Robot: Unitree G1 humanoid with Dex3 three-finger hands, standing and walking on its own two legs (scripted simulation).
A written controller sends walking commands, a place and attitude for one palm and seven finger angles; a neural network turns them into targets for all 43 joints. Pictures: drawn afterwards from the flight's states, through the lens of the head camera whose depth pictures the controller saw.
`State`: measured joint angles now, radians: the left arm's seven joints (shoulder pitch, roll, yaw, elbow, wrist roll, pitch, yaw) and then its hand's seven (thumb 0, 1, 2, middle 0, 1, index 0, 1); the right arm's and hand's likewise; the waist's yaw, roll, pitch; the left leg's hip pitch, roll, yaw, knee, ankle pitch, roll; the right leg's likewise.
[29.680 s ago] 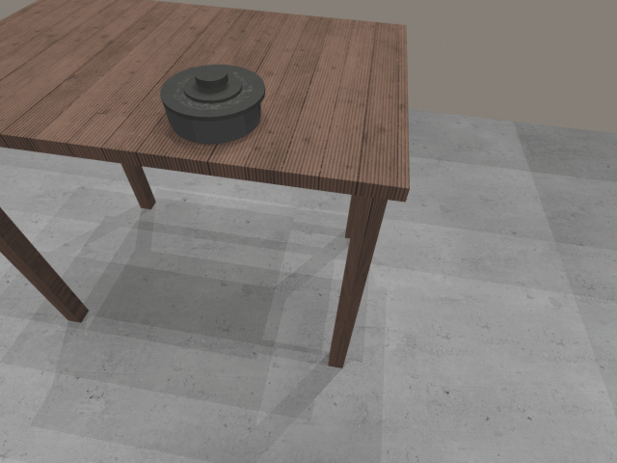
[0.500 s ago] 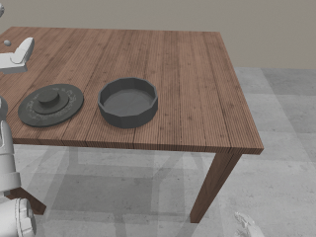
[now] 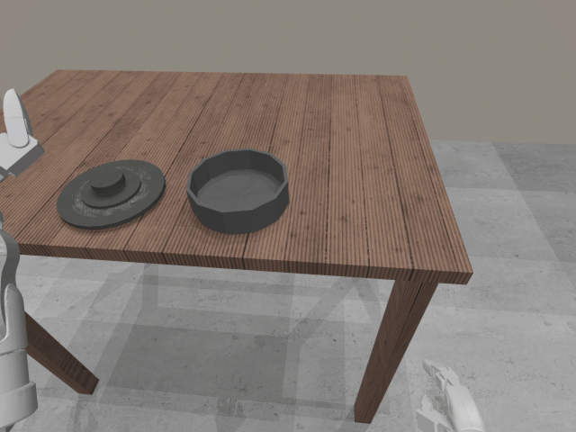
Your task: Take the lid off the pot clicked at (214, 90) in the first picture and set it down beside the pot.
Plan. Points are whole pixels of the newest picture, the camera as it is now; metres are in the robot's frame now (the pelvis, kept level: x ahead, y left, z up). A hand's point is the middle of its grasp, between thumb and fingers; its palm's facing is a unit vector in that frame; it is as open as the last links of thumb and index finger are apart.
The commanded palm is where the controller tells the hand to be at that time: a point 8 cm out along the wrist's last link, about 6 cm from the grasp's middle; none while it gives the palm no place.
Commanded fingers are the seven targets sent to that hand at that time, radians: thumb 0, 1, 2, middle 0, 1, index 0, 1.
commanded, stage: draw the hand back to the body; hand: left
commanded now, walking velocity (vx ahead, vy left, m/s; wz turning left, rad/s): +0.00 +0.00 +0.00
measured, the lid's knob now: (107, 180) +0.46 +0.37 +0.11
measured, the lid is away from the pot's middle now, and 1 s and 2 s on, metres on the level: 0.23 0.23 0.23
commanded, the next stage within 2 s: step back with the hand held close in 0.86 s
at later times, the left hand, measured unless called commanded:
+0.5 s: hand out of the picture +0.20 +0.26 +0.30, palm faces +0.53 -0.82 -0.21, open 7.4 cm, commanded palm +0.15 +0.29 +0.29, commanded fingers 0.00 0.90 0.90 -0.20 -0.30 -0.20 -0.30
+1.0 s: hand out of the picture +0.16 +0.26 +0.29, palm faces +0.55 -0.79 -0.27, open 7.4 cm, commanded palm +0.11 +0.30 +0.29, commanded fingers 0.00 0.90 0.90 -0.20 -0.30 -0.20 -0.30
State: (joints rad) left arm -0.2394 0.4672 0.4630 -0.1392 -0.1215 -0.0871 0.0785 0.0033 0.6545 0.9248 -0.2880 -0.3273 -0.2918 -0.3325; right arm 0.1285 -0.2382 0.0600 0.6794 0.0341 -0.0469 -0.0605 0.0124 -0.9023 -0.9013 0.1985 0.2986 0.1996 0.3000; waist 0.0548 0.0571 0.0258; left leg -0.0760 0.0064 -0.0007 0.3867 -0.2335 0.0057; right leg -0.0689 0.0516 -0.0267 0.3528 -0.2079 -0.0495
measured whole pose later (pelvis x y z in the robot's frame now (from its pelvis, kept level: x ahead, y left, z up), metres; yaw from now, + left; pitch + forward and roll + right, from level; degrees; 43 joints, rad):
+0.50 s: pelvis -0.01 +0.01 +0.00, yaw +0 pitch -7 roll -1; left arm 0.06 0.40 0.47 -0.46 -0.14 -0.13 0.08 0.01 0.89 0.90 -0.21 -0.30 -0.21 -0.30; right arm 0.15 -0.22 0.04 0.71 0.01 -0.08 -0.06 0.01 -0.90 -0.90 0.20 0.30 0.20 0.30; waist 0.06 0.06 0.03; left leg -0.05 0.00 0.00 0.38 -0.22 0.01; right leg -0.03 0.05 -0.02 0.34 -0.19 -0.04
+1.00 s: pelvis -0.01 +0.02 +0.00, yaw +1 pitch -7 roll -1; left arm 0.22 0.39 0.47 -0.63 -0.12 -0.14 0.09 0.01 0.89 0.90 -0.21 -0.30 -0.21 -0.30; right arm 0.15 -0.20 0.06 0.68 0.01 -0.10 -0.05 0.01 -0.90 -0.90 0.20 0.30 0.20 0.30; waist 0.08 0.05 0.02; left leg -0.06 -0.02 0.00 0.41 -0.23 0.03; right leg -0.03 0.03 -0.03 0.34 -0.19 -0.02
